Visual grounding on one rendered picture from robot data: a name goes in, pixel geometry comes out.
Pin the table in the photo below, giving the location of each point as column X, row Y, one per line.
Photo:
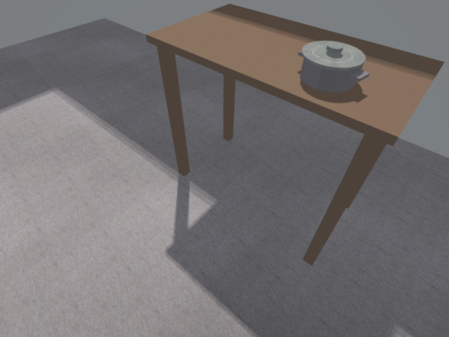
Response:
column 261, row 50

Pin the knob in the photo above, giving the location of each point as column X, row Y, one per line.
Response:
column 334, row 47

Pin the pot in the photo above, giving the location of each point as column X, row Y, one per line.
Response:
column 333, row 81

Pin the lid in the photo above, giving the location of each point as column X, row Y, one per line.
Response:
column 349, row 59

